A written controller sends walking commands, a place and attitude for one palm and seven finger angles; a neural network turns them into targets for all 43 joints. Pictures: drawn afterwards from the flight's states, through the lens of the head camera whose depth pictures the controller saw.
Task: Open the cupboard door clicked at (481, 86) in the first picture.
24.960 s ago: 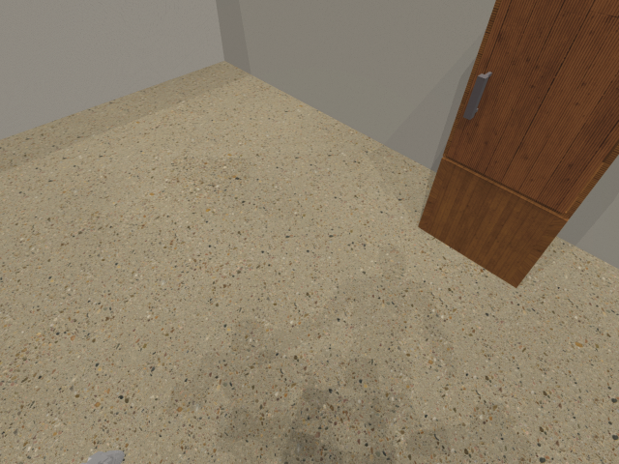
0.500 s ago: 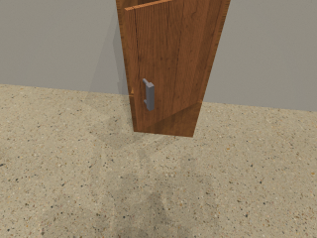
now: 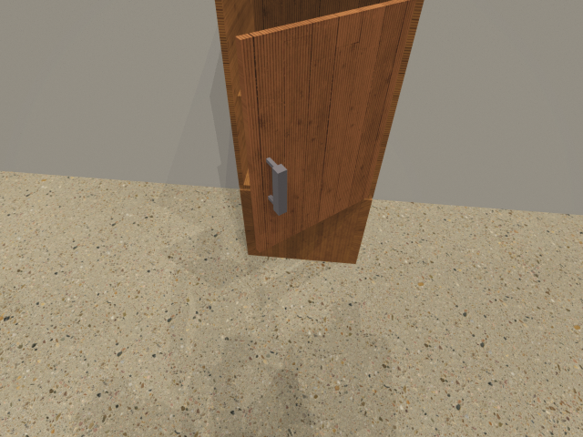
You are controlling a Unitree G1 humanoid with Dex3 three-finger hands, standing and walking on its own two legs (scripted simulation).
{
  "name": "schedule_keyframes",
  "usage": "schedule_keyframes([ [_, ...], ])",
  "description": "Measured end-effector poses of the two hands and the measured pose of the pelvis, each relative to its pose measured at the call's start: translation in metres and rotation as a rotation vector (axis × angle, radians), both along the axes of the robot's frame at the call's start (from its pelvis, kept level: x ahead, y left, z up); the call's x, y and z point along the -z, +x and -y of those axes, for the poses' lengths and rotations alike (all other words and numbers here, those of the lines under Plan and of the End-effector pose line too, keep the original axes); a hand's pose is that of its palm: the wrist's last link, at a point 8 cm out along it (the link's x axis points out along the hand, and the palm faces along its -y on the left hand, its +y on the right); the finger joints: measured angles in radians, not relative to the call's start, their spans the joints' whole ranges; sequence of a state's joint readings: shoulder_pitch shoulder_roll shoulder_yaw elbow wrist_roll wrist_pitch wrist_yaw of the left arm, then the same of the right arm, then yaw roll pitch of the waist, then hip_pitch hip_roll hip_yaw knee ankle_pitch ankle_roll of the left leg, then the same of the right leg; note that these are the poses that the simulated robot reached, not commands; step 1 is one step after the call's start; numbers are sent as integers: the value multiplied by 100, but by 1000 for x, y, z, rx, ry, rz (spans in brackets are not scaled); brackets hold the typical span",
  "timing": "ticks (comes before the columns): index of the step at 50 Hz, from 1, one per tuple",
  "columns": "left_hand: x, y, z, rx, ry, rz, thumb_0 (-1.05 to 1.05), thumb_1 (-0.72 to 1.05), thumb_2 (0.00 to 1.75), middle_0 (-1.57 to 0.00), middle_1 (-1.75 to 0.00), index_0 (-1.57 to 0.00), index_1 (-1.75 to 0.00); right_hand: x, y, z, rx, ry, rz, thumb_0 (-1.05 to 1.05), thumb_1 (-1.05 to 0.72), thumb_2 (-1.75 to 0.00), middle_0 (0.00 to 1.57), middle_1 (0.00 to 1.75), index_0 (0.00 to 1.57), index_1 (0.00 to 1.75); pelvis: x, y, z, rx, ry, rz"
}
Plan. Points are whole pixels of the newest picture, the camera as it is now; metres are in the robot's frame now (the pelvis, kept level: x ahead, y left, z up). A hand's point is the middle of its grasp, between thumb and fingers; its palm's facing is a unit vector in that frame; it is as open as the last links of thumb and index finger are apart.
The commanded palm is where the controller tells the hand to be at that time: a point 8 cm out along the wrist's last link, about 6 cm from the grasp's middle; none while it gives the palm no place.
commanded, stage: let the arm hang, fingers relaxed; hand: left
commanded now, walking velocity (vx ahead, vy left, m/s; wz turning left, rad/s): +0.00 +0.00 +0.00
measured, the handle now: (275, 185) +0.66 +0.07 -0.09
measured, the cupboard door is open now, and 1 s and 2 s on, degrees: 39 39 39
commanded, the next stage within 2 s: look to check the result in 0.18 s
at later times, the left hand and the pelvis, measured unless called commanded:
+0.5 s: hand out of the picture +0.01 +0.20 -0.18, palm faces +0.02 -0.98 -0.20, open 7.4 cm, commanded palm none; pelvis +0.01 +0.02 +0.00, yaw +0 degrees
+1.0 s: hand out of the picture +0.07 +0.23 -0.17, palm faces -0.01 -0.96 -0.27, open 7.4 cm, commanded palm none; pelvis +0.02 +0.02 +0.00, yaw -2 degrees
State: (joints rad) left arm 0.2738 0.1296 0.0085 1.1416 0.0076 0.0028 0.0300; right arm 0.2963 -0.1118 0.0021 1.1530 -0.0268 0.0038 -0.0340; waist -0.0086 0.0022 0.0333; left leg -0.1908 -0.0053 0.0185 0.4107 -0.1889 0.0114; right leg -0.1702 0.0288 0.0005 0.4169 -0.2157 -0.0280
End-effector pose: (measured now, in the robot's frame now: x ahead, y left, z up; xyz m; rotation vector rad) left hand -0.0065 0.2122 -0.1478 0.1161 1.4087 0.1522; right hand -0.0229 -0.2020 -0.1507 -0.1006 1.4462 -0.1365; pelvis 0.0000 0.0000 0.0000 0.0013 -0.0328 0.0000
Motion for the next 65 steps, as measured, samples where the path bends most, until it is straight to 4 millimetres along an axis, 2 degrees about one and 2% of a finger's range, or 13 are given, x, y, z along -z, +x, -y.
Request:
schedule_keyframes([
  [12, 0, -2, -12, -2, 2, -13, 0, 91, 90, -20, -30, -20, -30, -2, 13, -3, -8, -20, 21, 0, -91, -90, 20, 30, 20, 30, 0, 3, -10, 2, 1, -6],
  [20, -2, 5, -24, 7, 19, -13, 0, 91, 90, -20, -30, -20, -30, -3, 21, 1, -13, -34, 24, 0, -91, -90, 20, 30, 20, 30, -1, 6, -15, 4, 1, -8],
  [30, -6, 27, -41, 27, 47, 23, 0, 91, 90, -20, -30, -20, -30, -6, 38, 11, -30, -61, 48, 0, -91, -90, 20, 30, 20, 30, -2, 10, -18, 3, 1, -8],
  [48, -15, 73, -67, 65, 98, 103, 0, 90, 90, -20, -30, -20, -30, -18, 86, 38, -63, -130, 131, 0, -91, -90, 20, 30, 20, 30, -3, 19, -20, 12, 0, -12],
  [55, -9, 79, -62, 101, 92, 71, 0, 91, 90, -20, -30, -20, -30, -12, 86, 36, 1, -125, 168, 0, -91, -90, 20, 30, 20, 30, 3, 18, -17, 82, 17, -22],
  [60, -9, 86, -45, 143, 94, 52, 0, 91, 90, -20, -30, -20, -30, 0, 69, 41, 62, -102, 168, 0, -91, -90, 20, 30, 20, 30, 9, 15, -6, 149, 27, -15],
  [65, -4, 93, -22, 186, 102, 84, 0, 91, 90, -20, -30, -20, -30, 18, 50, 58, 132, -78, 139, 0, -91, -90, 20, 30, 20, 30, 21, 14, 12, 198, 28, -18],
])
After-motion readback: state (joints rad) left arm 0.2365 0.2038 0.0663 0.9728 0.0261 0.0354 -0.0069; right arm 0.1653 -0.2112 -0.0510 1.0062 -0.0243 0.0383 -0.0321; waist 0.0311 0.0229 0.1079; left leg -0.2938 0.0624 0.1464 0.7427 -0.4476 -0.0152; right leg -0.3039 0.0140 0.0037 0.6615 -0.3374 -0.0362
